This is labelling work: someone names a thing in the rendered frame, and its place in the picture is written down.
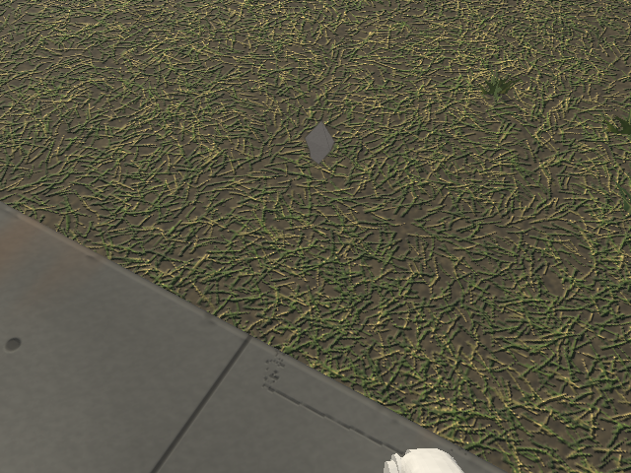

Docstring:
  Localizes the robot right thigh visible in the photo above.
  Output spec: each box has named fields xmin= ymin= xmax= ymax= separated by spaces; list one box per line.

xmin=384 ymin=448 xmax=464 ymax=473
